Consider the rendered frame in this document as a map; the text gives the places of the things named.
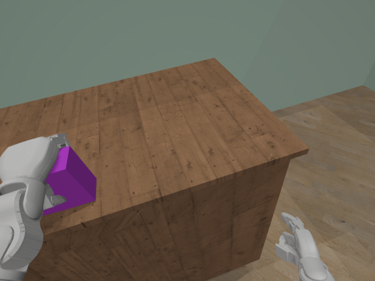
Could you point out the robot left forearm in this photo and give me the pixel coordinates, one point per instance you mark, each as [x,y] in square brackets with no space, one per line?
[21,237]

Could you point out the table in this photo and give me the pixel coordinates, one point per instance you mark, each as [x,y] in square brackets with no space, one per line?
[189,167]

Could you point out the robot right hand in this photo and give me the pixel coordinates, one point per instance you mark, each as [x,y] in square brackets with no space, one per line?
[301,245]

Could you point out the robot right forearm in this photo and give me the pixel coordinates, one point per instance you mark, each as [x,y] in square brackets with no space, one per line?
[313,269]

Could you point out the robot left hand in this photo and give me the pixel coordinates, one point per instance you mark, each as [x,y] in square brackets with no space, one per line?
[34,159]

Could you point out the sponge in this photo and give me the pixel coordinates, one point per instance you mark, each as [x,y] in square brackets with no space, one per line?
[72,179]

